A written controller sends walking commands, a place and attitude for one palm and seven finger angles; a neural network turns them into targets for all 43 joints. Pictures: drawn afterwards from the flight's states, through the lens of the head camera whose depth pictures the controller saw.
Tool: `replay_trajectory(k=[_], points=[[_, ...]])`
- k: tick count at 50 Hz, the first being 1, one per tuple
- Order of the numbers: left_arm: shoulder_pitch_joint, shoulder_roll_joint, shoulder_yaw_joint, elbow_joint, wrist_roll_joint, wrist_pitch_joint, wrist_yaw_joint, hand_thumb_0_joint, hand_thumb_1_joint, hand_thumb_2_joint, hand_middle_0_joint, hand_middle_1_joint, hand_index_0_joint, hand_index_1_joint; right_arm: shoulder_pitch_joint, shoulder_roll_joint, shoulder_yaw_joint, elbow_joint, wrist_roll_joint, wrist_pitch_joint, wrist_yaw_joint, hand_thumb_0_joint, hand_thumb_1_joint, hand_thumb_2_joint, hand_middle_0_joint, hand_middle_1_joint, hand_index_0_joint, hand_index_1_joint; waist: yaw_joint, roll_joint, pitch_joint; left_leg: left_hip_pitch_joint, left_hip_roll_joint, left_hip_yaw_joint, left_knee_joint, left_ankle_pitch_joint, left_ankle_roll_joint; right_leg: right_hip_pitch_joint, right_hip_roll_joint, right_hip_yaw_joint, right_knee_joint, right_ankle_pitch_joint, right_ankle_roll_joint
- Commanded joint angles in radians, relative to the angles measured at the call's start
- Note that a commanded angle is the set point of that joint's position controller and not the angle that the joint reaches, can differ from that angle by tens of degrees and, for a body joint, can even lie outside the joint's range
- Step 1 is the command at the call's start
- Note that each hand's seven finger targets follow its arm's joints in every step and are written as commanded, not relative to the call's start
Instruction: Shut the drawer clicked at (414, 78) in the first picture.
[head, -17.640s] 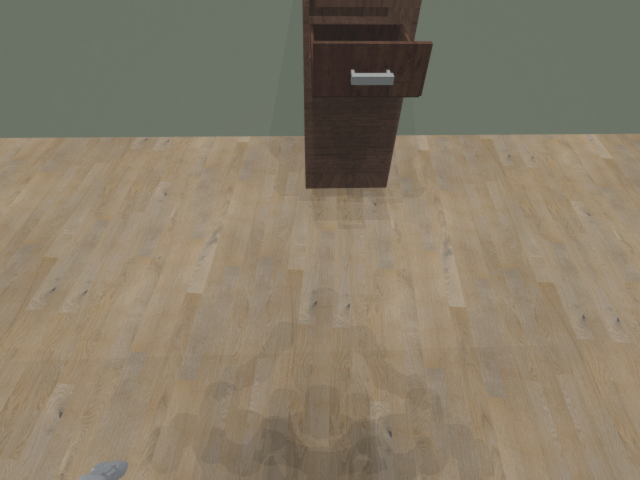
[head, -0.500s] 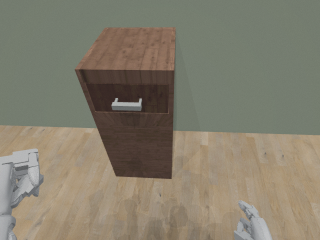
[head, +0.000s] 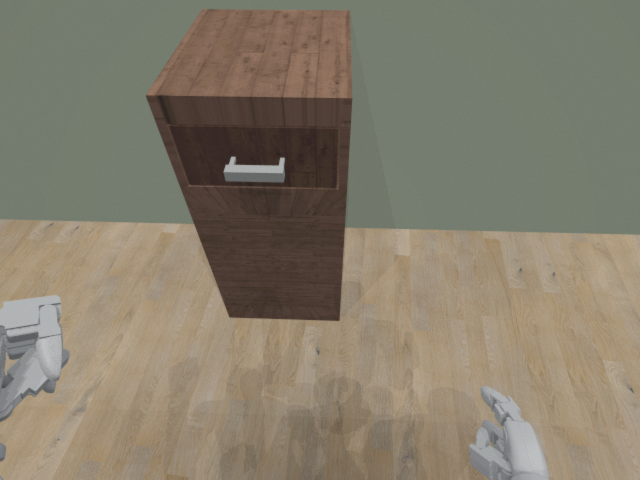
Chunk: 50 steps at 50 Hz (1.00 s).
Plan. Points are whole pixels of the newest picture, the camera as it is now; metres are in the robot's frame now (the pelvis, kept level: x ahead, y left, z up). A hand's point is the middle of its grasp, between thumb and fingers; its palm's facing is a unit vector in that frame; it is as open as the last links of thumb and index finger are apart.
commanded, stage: step back with the hand held close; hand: left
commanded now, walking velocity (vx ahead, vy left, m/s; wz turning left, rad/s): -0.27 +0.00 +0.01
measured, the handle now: (256, 167) +0.71 +0.19 -0.05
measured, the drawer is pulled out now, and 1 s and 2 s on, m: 0.00 0.00 0.00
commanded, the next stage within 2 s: stop stepping back and stand still in 0.84 s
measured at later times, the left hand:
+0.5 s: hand (46, 420) +0.14 +0.23 +0.16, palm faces +0.32 -0.80 -0.51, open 3.3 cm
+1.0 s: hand out of the picture +0.02 +0.25 +0.17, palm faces +0.39 -0.84 -0.38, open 3.3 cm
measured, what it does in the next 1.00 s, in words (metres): walks backwards: right foot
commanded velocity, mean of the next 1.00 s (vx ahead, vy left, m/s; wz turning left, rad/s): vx -0.32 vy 0.00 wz -0.04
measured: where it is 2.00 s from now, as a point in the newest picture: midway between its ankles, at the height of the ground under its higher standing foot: outside the picture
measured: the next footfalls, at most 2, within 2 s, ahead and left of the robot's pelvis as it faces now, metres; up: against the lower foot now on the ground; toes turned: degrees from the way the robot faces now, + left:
right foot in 0.90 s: -0.19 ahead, -0.15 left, +0.00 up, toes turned +4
left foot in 1.32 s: -0.14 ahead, +0.14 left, +0.00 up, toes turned -2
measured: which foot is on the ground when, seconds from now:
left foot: down 0.00-1.00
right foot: down 0.00-0.66, up 0.68-0.88, down 0.90-1.00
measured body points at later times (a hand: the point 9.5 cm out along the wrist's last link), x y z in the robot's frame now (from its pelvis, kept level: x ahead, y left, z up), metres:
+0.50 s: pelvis -0.06 -0.01 -0.01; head -0.02 +0.00 +0.44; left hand +0.11 +0.27 +0.19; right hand +0.14 -0.25 -0.08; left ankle +0.03 +0.09 -0.73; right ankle +0.01 -0.13 -0.73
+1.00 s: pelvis -0.16 +0.01 -0.01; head -0.16 +0.04 +0.44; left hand -0.01 +0.29 +0.19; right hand +0.03 -0.20 -0.08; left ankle +0.01 +0.09 -0.73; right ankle -0.23 -0.15 -0.73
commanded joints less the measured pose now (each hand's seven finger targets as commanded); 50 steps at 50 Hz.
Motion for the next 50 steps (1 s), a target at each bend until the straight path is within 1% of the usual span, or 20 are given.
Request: replay_trajectory(k=[1, 6, 8, 10, 13, 19, 25, 28, 31, 33, 34, 36, 38, 42, 44, 45, 46, 47, 48, 50], points=[[-0.030, 0.166, 0.123, -0.220, -0.006, -0.079, 0.029, 0.000, 0.900, 0.900, -1.400, -1.600, -1.400, -1.600, -0.066, -0.134, -0.060, -0.147, -0.009, -0.068, -0.005, 0.000, -0.900, -0.900, 0.200, 0.300, 0.200, 0.300, -0.023, -0.054, -0.076, -0.222, 0.081, -0.114, -0.119, -0.251, 0.016, 0.174, -0.053, 0.152, -0.111, -0.120, -0.032], [-0.018, 0.171, 0.117, -0.248, -0.013, -0.104, 0.048, 0.000, 0.900, 0.900, -1.400, -1.600, -1.400, -1.600, -0.050, -0.137, -0.058, -0.127, -0.013, -0.077, -0.010, 0.000, -0.900, -0.900, 0.200, 0.300, 0.200, 0.300, -0.035, -0.005, -0.090, -0.084, 0.077, -0.118, -0.071, -0.223, -0.005, 0.000, -0.065, 0.123, -0.162, -0.256, -0.041], [-0.015, 0.178, 0.128, -0.263, -0.006, -0.111, 0.050, 0.000, 0.900, 0.900, -1.400, -1.600, -1.400, -1.600, -0.069, -0.146, -0.056, -0.136, -0.015, -0.087, -0.018, 0.000, -0.900, -0.900, 0.200, 0.300, 0.200, 0.300, -0.032, 0.088, -0.079, -0.218, 0.147, -0.208, -0.241, -0.320, 0.020, 0.119, 0.009, 0.065, -0.044, -0.217, -0.010], [0.001, 0.177, 0.145, -0.268, 0.012, -0.113, 0.049, 0.000, 0.900, 0.900, -1.400, -1.600, -1.400, -1.600, -0.077, -0.146, -0.056, -0.144, -0.011, -0.096, -0.023, 0.000, -0.900, -0.900, 0.200, 0.300, 0.200, 0.300, -0.015, 0.170, -0.103, -0.396, 0.230, -0.296, -0.369, -0.362, 0.060, 0.332, 0.079, 0.035, 0.195, -0.005, 0.007], [0.003, 0.194, 0.174, -0.247, 0.025, -0.117, 0.038, 0.000, 0.900, 0.900, -1.400, -1.600, -1.400, -1.600, -0.092, -0.141, -0.068, -0.150, -0.017, -0.115, -0.020, 0.000, -0.900, -0.900, 0.200, 0.300, 0.200, 0.300, -0.006, 0.129, -0.107, -0.468, 0.234, -0.265, -0.308, -0.273, 0.081, 0.404, 0.087, 0.070, 0.235, 0.042, 0.009], [0.040, 0.193, 0.152, -0.264, -0.016, -0.128, 0.016, 0.000, 0.900, 0.900, -1.400, -1.600, -1.400, -1.600, -0.058, -0.130, -0.068, -0.102, -0.020, -0.103, 0.002, 0.000, -0.900, -0.900, 0.200, 0.300, 0.200, 0.300, -0.021, 0.008, -0.254, -0.088, 0.120, -0.113, -0.072, 0.280, 0.002, 0.230, -0.006, 0.154, 0.059, 0.438, -0.021], [0.046, 0.231, 0.185, -0.259, -0.030, -0.130, 0.026, 0.000, 0.900, 0.900, -1.400, -1.600, -1.400, -1.600, -0.064, -0.121, -0.081, -0.112, -0.006, -0.063, 0.006, 0.000, -0.900, -0.900, 0.200, 0.300, 0.200, 0.300, -0.037, -0.101, -0.172, -0.053, 0.031, -0.072, 0.074, -0.121, -0.024, -0.013, -0.110, 0.264, -0.176, -0.030, -0.082], [0.010, 0.234, 0.176, -0.267, -0.037, -0.134, 0.045, 0.000, 0.900, 0.900, -1.400, -1.600, -1.400, -1.600, -0.055, -0.111, -0.080, -0.095, -0.012, -0.048, 0.005, 0.000, -0.900, -0.900, 0.200, 0.300, 0.200, 0.300, -0.049, -0.122, -0.144, 0.074, 0.016, -0.070, 0.172, -0.094, -0.042, -0.214, -0.164, 0.258, -0.250, -0.187, -0.115], [0.018, 0.215, 0.158, -0.263, -0.029, -0.143, 0.051, 0.000, 0.900, 0.900, -1.400, -1.600, -1.400, -1.600, -0.068, -0.128, -0.075, -0.101, -0.009, -0.052, -0.008, 0.000, -0.900, -0.900, 0.200, 0.300, 0.200, 0.300, -0.051, 0.016, -0.108, 0.022, 0.110, -0.184, -0.054, -0.189, -0.002, -0.197, -0.037, 0.135, -0.114, -0.255, -0.046], [-0.011, 0.192, 0.153, -0.302, -0.005, -0.153, 0.039, 0.000, 0.900, 0.900, -1.400, -1.600, -1.400, -1.600, -0.102, -0.161, -0.071, -0.128, -0.017, -0.089, -0.018, 0.000, -0.900, -0.900, 0.200, 0.300, 0.200, 0.300, -0.044, 0.302, -0.100, -0.406, 0.317, -0.442, -0.453, -0.590, 0.091, 0.186, 0.142, 0.045, 0.307, -0.193, 0.009], [-0.023, 0.211, 0.174, -0.307, 0.008, -0.146, 0.037, 0.000, 0.900, 0.900, -1.400, -1.600, -1.400, -1.600, -0.096, -0.153, -0.074, -0.122, -0.023, -0.100, -0.021, 0.000, -0.900, -0.900, 0.200, 0.300, 0.200, 0.300, -0.028, 0.288, -0.118, -0.502, 0.378, -0.505, -0.511, -0.603, 0.123, 0.275, 0.163, 0.072, 0.515, -0.191, 0.006], [-0.009, 0.217, 0.180, -0.286, 0.004, -0.138, 0.031, 0.000, 0.900, 0.900, -1.400, -1.600, -1.400, -1.600, -0.087, -0.136, -0.086, -0.103, -0.023, -0.121, -0.006, 0.000, -0.900, -0.900, 0.200, 0.300, 0.200, 0.300, -0.014, 0.140, -0.157, -0.355, 0.361, -0.394, -0.409, -0.429, 0.125, 0.194, 0.146, 0.093, 0.577, -0.271, -0.002], [0.035, 0.193, 0.167, -0.265, -0.017, -0.125, 0.033, 0.000, 0.900, 0.900, -1.400, -1.600, -1.400, -1.600, -0.098, -0.131, -0.089, -0.102, -0.023, -0.135, 0.007, 0.000, -0.900, -0.900, 0.200, 0.300, 0.200, 0.300, -0.005, 0.182, -0.150, -0.271, 0.327, -0.293, -0.388, -0.372, 0.091, 0.174, 0.129, 0.046, 0.457, -0.323, -0.012], [0.002, 0.188, 0.110, -0.306, -0.054, -0.131, 0.019, 0.000, 0.900, 0.900, -1.400, -1.600, -1.400, -1.600, -0.053, -0.098, -0.068, -0.038, -0.036, -0.138, 0.030, 0.000, -0.900, -0.900, 0.200, 0.300, 0.200, 0.300, -0.013, 0.197, -0.180, 0.051, 0.256, -0.144, -0.337, -0.172, -0.065, 0.075, 0.080, 0.000, -0.084, -0.404, -0.073], [-0.068, 0.219, 0.117, -0.314, -0.046, -0.156, 0.023, 0.000, 0.900, 0.900, -1.400, -1.600, -1.400, -1.600, -0.032, -0.079, -0.055, -0.005, -0.034, -0.118, 0.030, 0.000, -0.900, -0.900, 0.200, 0.300, 0.200, 0.300, -0.033, -0.038, -0.147, 0.232, 0.139, -0.049, 0.058, 0.019, -0.095, -0.205, -0.152, 0.320, -0.322, -0.244, -0.158], [-0.138, 0.266, 0.143, -0.333, -0.037, -0.165, 0.034, 0.000, 0.900, 0.900, -1.400, -1.600, -1.400, -1.600, -0.041, -0.071, -0.045, 0.002, -0.044, -0.121, 0.024, 0.000, -0.900, -0.900, 0.200, 0.300, 0.200, 0.300, -0.038, -0.102, -0.157, 0.264, 0.106, -0.030, 0.186, 0.037, -0.095, -0.270, -0.265, 0.359, -0.341, -0.057, -0.178], [-0.229, 0.299, 0.155, -0.344, -0.015, -0.166, 0.038, 0.000, 0.900, 0.900, -1.400, -1.600, -1.400, -1.600, -0.064, -0.071, -0.030, -0.007, -0.056, -0.134, 0.013, 0.000, -0.900, -0.900, 0.200, 0.300, 0.200, 0.300, -0.030, -0.141, -0.144, 0.239, 0.077, 0.006, 0.175, 0.002, -0.099, -0.238, -0.222, 0.251, -0.274, 0.072, -0.143], [-0.236, 0.219, 0.084, -0.291, -0.021, -0.143, 0.021, 0.000, 0.900, 0.900, -1.400, -1.600, -1.400, -1.600, -0.054, -0.083, -0.051, 0.001, -0.028, -0.141, 0.005, 0.000, -0.900, -0.900, 0.200, 0.300, 0.200, 0.300, -0.055, -0.232, -0.155, 0.245, 0.050, -0.013, 0.141, 0.046, -0.086, -0.217, -0.154, 0.152, -0.200, 0.062, -0.102], [-0.223, 0.233, 0.101, -0.290, -0.024, -0.117, 0.016, 0.000, 0.900, 0.900, -1.400, -1.600, -1.400, -1.600, -0.060, -0.103, -0.061, -0.017, -0.018, -0.147, -0.003, 0.000, -0.900, -0.900, 0.200, 0.300, 0.200, 0.300, -0.057, -0.205, -0.159, 0.327, 0.063, -0.006, 0.110, 0.095, -0.079, -0.253, -0.099, 0.102, -0.145, 0.009, -0.074], [-0.109, 0.204, 0.117, -0.261, -0.040, -0.084, 0.005, 0.000, 0.900, 0.900, -1.400, -1.600, -1.400, -1.600, -0.090, -0.115, -0.052, -0.057, -0.013, -0.144, -0.011, 0.000, -0.900, -0.900, 0.200, 0.300, 0.200, 0.300, -0.031, 0.131, -0.138, 0.280, 0.154, -0.140, -0.155, 0.007, -0.046, -0.186, 0.044, 0.019, -0.001, -0.244, -0.016]])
